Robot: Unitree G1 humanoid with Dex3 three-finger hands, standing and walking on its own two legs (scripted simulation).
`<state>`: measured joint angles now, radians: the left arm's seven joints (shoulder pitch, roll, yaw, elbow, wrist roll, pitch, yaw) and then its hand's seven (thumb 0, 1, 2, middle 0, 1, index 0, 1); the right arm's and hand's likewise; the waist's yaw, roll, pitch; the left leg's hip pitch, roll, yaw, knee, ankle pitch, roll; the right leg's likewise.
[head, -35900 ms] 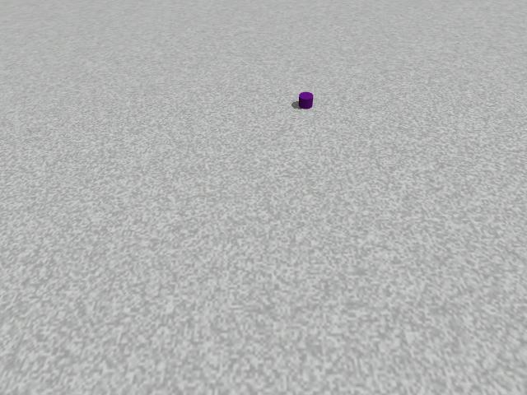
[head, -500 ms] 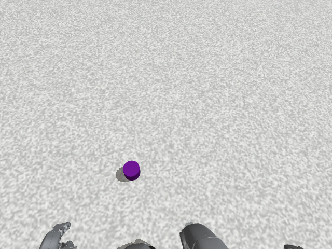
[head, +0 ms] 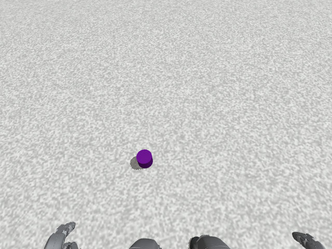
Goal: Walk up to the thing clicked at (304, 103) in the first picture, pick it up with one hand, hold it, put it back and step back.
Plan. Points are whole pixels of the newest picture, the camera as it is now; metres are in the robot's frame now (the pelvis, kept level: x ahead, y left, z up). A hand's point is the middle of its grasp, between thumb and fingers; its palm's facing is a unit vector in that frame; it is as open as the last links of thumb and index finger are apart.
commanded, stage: step back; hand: left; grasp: from above
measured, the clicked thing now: (144, 158) +0.64 +0.18 -0.73
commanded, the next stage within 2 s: none
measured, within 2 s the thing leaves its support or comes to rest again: neither
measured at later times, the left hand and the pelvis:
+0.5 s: hand out of the picture -0.06 +0.27 -0.16, palm faces -0.08 -0.91 -0.41, open 7.4 cm; pelvis -0.16 -0.01 -0.01, yaw -5 degrees
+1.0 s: hand out of the picture -0.19 +0.22 -0.15, palm faces +0.00 -0.94 -0.34, open 7.4 cm; pelvis -0.33 -0.03 -0.01, yaw +2 degrees
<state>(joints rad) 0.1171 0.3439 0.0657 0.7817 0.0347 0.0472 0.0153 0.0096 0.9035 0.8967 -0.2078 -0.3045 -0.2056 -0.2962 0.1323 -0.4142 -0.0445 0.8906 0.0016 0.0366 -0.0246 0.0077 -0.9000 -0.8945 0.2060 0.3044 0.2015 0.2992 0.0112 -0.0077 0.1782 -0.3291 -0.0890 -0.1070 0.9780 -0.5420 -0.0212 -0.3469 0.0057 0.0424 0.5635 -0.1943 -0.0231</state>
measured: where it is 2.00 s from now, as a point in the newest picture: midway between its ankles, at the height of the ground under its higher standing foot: outside the picture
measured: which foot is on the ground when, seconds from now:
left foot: up 0.00-0.06, down 0.08-0.56, up 0.58-0.84, down 0.86-1.00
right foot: down 0.00-0.10, up 0.12-0.50, down 0.52-0.90, up 0.92-1.00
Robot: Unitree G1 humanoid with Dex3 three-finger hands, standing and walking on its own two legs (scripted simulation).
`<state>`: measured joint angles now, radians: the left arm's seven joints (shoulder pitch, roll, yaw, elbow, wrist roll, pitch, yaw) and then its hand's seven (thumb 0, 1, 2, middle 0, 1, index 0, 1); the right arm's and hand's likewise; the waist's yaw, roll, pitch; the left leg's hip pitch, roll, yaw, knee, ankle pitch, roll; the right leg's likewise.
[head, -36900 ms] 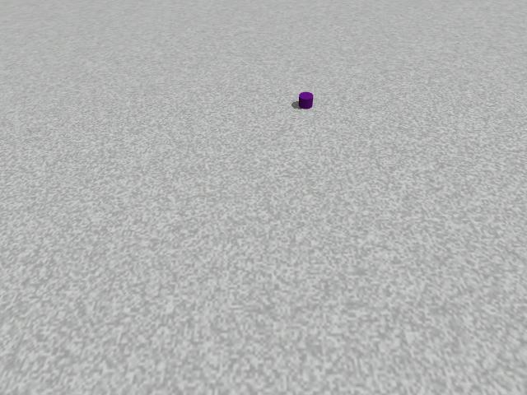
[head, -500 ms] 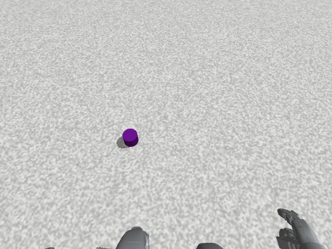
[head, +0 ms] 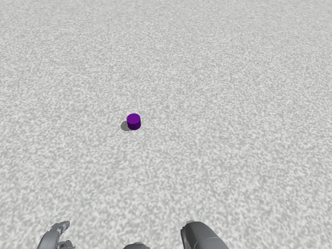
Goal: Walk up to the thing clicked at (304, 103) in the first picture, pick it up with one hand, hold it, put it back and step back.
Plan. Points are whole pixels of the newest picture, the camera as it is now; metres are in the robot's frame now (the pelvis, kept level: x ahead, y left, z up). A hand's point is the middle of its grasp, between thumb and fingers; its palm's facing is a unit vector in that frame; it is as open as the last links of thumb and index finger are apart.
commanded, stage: step back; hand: left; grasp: from above
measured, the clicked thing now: (133, 121) +0.98 +0.18 -0.72
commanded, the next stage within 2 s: stand in 1.38 s
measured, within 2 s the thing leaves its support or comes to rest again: neither
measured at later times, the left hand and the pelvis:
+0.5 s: hand out of the picture -0.08 +0.23 -0.13, palm faces -0.02 -0.90 -0.44, open 7.4 cm; pelvis -0.13 -0.05 +0.00, yaw -3 degrees
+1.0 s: hand out of the picture -0.02 +0.18 -0.13, palm faces +0.04 -0.92 -0.40, open 7.4 cm; pelvis -0.11 -0.08 +0.00, yaw +2 degrees
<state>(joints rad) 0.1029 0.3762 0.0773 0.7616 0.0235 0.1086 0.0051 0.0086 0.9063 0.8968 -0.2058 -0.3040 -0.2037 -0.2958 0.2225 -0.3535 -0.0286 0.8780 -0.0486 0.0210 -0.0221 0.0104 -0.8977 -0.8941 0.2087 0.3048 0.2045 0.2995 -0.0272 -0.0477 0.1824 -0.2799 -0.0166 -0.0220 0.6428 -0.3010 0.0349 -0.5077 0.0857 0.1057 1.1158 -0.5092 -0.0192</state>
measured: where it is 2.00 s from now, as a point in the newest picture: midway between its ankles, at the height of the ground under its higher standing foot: outside the picture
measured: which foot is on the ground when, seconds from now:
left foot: down 0.00-0.28, up 0.30-0.54, down 0.56-0.86, up 0.88-1.00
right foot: up 0.00-0.22, down 0.24-0.60, up 0.62-0.82, down 0.84-1.00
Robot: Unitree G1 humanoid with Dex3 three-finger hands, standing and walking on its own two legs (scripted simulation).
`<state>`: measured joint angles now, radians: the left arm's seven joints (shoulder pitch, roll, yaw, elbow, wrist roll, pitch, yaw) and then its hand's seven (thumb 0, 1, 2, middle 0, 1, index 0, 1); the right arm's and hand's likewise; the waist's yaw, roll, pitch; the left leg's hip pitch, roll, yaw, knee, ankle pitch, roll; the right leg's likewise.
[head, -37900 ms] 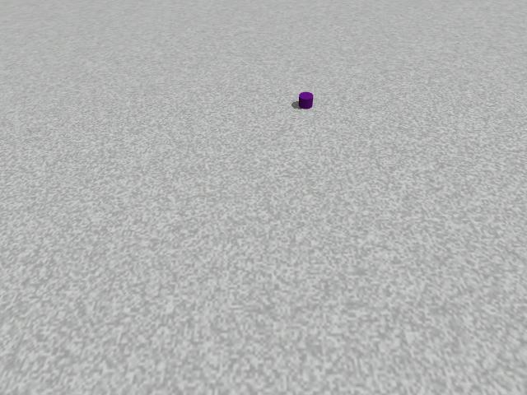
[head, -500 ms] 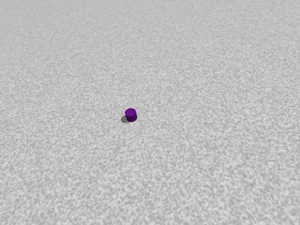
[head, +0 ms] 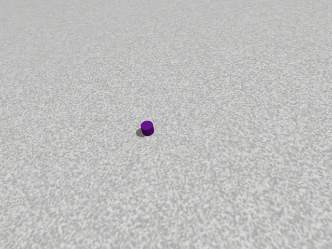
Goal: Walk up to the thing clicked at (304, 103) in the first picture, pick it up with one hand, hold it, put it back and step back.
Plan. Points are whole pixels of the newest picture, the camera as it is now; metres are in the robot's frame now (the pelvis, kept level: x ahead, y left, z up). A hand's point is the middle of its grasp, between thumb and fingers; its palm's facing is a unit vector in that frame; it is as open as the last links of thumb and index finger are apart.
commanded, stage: step back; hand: left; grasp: from above
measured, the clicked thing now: (147, 128) +1.10 +0.23 -0.72
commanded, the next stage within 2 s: stand in 0.38 s
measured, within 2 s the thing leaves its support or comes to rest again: neither
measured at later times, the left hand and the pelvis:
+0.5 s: hand out of the picture +0.10 +0.30 -0.15, palm faces +0.03 -0.94 -0.35, open 7.4 cm; pelvis +0.03 +0.04 +0.01, yaw +0 degrees
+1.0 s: hand out of the picture +0.09 +0.28 -0.13, palm faces -0.03 -0.94 -0.35, open 7.4 cm; pelvis +0.02 +0.02 +0.02, yaw +0 degrees
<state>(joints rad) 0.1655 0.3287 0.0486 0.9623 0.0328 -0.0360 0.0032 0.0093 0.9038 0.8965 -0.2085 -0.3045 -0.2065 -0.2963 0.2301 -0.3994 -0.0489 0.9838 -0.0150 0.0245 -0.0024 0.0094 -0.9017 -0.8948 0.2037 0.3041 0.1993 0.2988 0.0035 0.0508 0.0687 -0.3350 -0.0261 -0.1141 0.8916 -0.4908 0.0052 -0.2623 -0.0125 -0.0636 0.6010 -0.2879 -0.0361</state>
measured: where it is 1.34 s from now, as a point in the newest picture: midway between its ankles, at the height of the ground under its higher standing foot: outside the picture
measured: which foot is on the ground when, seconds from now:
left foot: up 0.00-0.14, down 0.16-1.00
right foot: down 0.00-1.00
